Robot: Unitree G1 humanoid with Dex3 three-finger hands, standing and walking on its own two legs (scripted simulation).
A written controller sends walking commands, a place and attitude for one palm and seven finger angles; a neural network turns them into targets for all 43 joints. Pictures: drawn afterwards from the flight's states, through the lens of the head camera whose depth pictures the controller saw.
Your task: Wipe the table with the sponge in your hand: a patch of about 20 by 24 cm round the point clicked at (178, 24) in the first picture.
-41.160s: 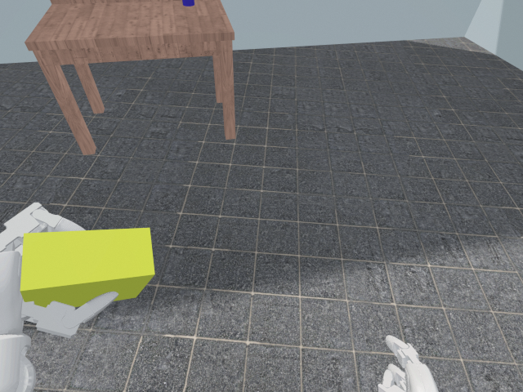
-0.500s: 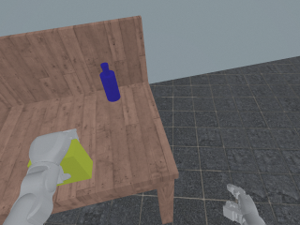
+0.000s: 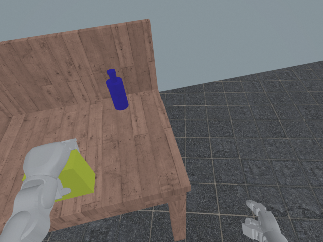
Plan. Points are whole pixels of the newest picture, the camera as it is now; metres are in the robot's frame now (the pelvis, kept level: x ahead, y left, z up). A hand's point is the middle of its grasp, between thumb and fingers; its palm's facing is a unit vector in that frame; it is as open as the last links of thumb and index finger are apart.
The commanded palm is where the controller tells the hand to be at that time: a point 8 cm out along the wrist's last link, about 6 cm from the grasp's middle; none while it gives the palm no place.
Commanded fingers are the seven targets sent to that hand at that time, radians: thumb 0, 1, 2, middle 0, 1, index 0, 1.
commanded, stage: bring the sponge back beside the body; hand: left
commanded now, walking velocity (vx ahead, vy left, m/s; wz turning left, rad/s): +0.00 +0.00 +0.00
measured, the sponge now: (67, 180) +0.23 +0.29 +0.04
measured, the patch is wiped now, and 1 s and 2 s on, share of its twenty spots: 1.00 1.00 1.00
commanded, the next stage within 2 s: step back with the hand held close in 1.32 s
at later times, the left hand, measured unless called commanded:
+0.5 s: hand (53, 177) +0.21 +0.28 +0.10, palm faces +0.02 -0.08 -1.00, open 9.8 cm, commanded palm +0.18 +0.28 +0.16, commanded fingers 0.00 0.10 1.30 -1.20 -1.60 -1.20 -1.60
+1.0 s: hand (39, 189) +0.17 +0.28 +0.11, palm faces +0.04 -0.08 -1.00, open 9.8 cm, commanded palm +0.15 +0.29 +0.18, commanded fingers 0.00 0.10 1.30 -1.20 -1.60 -1.20 -1.60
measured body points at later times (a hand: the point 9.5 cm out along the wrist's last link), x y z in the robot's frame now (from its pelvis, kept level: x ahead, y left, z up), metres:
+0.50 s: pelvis +0.00 +0.00 +0.00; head -0.02 -0.05 +0.45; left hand +0.21 +0.28 +0.15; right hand +0.24 -0.21 -0.09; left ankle +0.04 +0.12 -0.74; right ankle -0.04 -0.10 -0.74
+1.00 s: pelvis -0.01 +0.00 +0.00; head -0.03 -0.04 +0.45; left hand +0.17 +0.29 +0.17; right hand +0.23 -0.20 -0.09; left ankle +0.04 +0.12 -0.74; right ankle -0.04 -0.10 -0.74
